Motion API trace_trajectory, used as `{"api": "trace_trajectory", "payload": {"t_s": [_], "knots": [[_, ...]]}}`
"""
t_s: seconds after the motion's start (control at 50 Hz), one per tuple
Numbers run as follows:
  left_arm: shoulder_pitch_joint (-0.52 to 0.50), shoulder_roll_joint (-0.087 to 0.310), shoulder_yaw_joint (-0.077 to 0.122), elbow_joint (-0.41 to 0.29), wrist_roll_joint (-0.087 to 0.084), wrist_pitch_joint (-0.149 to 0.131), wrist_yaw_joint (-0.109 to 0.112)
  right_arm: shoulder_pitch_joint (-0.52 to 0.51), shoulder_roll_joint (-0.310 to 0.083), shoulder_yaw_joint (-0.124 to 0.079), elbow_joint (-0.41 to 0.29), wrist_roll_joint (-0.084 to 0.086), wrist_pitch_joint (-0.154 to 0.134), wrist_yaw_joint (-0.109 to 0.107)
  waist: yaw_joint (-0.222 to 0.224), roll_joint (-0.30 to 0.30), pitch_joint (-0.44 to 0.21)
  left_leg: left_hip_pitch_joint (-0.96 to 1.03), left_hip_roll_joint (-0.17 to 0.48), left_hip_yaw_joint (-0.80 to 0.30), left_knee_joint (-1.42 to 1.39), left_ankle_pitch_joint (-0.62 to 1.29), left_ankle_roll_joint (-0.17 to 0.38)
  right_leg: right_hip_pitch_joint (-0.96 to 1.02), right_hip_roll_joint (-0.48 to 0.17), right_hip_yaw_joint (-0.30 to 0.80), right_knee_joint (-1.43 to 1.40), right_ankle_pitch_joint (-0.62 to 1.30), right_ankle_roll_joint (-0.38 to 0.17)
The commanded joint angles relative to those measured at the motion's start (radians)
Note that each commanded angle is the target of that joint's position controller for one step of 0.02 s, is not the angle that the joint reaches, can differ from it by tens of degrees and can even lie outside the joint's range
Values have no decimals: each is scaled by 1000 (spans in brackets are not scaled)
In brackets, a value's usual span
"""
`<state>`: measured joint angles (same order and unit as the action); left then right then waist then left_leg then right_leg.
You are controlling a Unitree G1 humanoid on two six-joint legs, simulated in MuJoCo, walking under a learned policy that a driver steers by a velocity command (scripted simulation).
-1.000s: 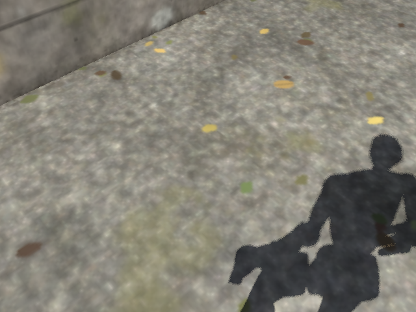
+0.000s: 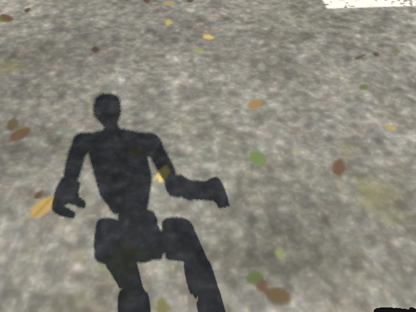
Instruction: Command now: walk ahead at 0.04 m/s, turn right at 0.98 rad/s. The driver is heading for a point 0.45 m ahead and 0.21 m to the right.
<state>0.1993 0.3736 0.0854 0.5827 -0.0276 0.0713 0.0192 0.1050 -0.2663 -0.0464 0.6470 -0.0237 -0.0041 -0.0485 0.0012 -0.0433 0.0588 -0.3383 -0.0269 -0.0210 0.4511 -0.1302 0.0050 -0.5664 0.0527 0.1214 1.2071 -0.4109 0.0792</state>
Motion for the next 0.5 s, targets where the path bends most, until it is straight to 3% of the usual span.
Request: {"api": "trace_trajectory", "payload": {"t_s": [0.02, 0.12, 0.2, 0.26, 0.28, 0.3, 0.32, 0.34, 0.36, 0.38, 0.4, 0.44, 0.46, 0.48, 0.5], "knots": [[11, 54, 16, -78, -4, -9, 2, -8, -148, -41, -56, -8, 5, -15, -13, 188, -110, 189, 240, -141, -172, 126, 199, -102, -83, -86, -2, 58, 28], [-21, 34, 10, -91, 5, -12, -9, -7, -186, -64, -34, 0, 10, -1, -30, 201, -157, 240, 311, -49, -179, 128, 220, -21, -149, -112, -190, 74, 21], [-10, 35, 17, -82, 5, 1, -24, -30, -207, -80, -18, 18, 6, 23, -18, 217, -155, 201, 338, 46, -158, 107, 188, 131, -137, -172, -384, 76, -26], [43, 33, 32, -62, 7, 14, -33, -25, -199, -85, 2, 46, 1, 36, 24, 186, -163, 175, 342, 101, -43, 85, 120, 289, -95, -205, -634, 150, -93], [108, 57, 46, -35, 11, 13, -25, 22, -162, -77, 28, 51, 2, 41, 41, 118, -162, 86, 297, 144, 68, 32, 59, 421, -68, -170, -744, 229, -134], [163, 166, 76, -30, 10, 5, -7, 57, -110, -62, 23, 24, 5, 50, 29, -162, -135, -173, 181, 238, 354, -283, -45, 588, -260, 122, -837, 570, -224], [104, 251, 82, -68, 44, -15, -2, -8, -98, -52, -46, -3, 3, 41, 20, -319, -154, -414, 60, 142, 594, -530, -99, 566, -463, 407, -844, 691, -419], [103, 174, 64, -73, 65, -40, -11, -100, -146, -65, -49, 7, 2, 31, 89, -174, -192, -397, 68, 15, 721, -504, -78, 520, -435, 344, -868, 635, -430], [68, 142, 47, -57, 63, -57, -10, -96, -143, -67, -43, 27, 6, 24, 55, -140, -165, -391, 81, -9, 733, -417, -55, 484, -384, 254, -864, 576, -374], [10, 104, 37, -57, 43, -63, -5, -56, -139, -69, -13, 25, 12, 14, 24, -93, -160, -377, 94, -20, 712, -340, -51, 473, -332, 190, -853, 530, -319], [-33, 75, 23, -59, 27, -63, 0, -28, -148, -71, 1, 15, 17, 10, 7, -104, -158, -350, 90, -13, 712, -282, -61, 453, -311, 151, -843, 571, -299], [-54, 50, 5, -56, 35, -63, 9, 16, -145, -70, 21, 18, 19, 16, -15, -109, -182, -263, 69, 1, 733, -211, -78, 418, -276, 97, -840, 648, -297], [-12, 45, 4, -38, 29, -66, 11, 41, -139, -66, 30, 23, 14, 27, -7, -95, -213, -263, 72, 15, 681, -164, -75, 452, -256, 92, -875, 400, -291], [32, 47, 5, -23, 19, -72, 8, 27, -130, -59, 27, 32, 7, 40, 18, -107, -203, -287, 78, 24, 603, -129, -69, 481, -253, 130, -928, 82, -289], [55, 58, 6, -9, 17, -79, 4, -7, -124, -54, 15, 39, -1, 51, 37, -136, -166, -311, 78, 25, 521, -111, -62, 486, -270, 187, -977, -94, -290]]}}
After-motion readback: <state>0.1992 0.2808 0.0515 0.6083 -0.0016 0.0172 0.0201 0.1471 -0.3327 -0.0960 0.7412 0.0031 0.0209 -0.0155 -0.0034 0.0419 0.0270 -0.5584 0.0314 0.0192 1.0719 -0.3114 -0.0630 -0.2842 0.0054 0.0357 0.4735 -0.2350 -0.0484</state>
